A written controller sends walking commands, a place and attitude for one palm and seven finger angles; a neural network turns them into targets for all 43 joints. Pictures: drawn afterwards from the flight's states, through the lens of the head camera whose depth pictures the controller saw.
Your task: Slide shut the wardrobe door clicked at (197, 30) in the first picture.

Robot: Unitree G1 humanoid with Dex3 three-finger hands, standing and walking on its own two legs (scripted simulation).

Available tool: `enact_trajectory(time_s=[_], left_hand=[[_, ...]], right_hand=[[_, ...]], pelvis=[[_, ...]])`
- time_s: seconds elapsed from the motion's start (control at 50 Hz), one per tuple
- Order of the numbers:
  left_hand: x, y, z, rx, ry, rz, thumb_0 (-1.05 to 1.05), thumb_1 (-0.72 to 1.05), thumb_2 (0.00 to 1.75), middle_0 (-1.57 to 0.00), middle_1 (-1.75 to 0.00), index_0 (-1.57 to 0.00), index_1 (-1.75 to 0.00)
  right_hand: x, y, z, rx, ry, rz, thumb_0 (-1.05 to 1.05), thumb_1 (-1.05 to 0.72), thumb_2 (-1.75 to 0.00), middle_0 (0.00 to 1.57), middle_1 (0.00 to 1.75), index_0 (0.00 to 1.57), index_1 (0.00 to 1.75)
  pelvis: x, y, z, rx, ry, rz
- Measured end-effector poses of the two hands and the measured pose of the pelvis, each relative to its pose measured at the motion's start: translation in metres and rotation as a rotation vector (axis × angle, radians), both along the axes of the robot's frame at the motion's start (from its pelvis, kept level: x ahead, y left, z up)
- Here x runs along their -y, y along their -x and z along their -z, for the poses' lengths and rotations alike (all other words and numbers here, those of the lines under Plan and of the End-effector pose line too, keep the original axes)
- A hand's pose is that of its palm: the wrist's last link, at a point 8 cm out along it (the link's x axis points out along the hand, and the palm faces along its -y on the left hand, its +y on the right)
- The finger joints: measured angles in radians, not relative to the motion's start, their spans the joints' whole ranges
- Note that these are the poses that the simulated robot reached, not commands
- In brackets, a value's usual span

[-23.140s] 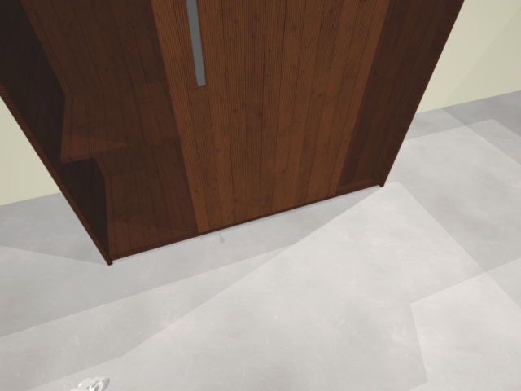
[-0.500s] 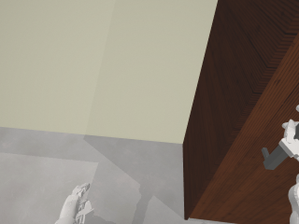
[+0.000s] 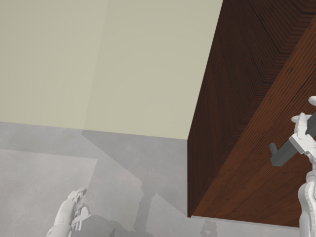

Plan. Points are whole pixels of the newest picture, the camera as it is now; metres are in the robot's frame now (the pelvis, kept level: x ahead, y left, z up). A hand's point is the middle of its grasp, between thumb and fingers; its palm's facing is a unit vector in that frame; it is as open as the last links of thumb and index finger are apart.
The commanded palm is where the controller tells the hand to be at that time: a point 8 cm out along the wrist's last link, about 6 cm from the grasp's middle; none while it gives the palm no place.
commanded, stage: stop walking and hold the door there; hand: right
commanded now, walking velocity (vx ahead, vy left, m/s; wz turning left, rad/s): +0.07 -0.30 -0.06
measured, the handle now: (308, 119) +0.33 -0.28 +0.19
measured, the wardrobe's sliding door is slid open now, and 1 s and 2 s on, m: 0.00 0.00 0.00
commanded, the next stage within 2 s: loosen the grip on the handle in 1.06 s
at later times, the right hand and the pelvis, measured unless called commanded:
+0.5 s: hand (301, 136) +0.29 -0.25 +0.18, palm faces +0.27 +0.95 -0.14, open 6.1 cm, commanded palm +0.25 -0.28 +0.18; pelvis +0.00 -0.07 +0.01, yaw -2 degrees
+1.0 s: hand (302, 136) +0.28 -0.25 +0.19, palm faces +0.17 +0.98 -0.06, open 6.0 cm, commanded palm +0.26 -0.27 +0.18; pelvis +0.00 -0.11 +0.01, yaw +1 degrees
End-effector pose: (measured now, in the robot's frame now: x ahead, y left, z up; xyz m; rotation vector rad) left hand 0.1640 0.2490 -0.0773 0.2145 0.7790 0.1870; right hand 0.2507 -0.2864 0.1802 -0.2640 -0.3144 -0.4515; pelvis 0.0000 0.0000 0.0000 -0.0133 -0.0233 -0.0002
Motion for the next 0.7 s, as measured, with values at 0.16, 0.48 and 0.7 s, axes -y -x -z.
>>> enact_trajectory(time_s=[0.16, 0.48, 0.7], left_hand=[[0.036, 0.0, 0.014, -0.01, 0.048, 0.057, 0.01, 0.91, 0.9, -0.2, -0.3, -0.2, -0.3], [0.116, 0.0, -0.003, -0.027, 0.088, 0.125, 0.01, 0.91, 0.9, -0.2, -0.3, -0.2, -0.3], [0.143, -0.022, -0.005, 0.035, 0.038, 0.103, 0.01, 0.91, 0.9, -0.2, -0.3, -0.2, -0.3]], right_hand=[[0.003, -0.002, 0.002, 0.033, 0.0, -0.062, -0.1, -0.72, -0.79, 0.46, 1.4, 0.16, 1.36], [0.009, -0.001, -0.004, -0.041, -0.074, -0.205, -0.04, -0.74, -0.8, 0.46, 1.41, 0.25, 1.37], [0.014, -0.006, 0.002, 0.045, -0.097, -0.319, -0.03, -0.74, -0.81, 0.45, 1.4, 0.25, 1.35]], pelvis=[[0.018, 0.003, 0.009, 0.004, -0.015, 0.015], [0.071, 0.001, -0.016, 0.027, -0.024, 0.007], [0.107, 0.002, 0.001, 0.039, 0.005, -0.018]])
